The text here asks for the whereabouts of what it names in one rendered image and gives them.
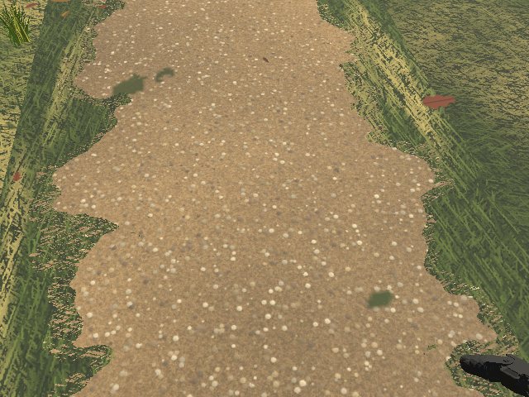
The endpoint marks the robot right hand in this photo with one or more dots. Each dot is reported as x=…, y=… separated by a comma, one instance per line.
x=511, y=371

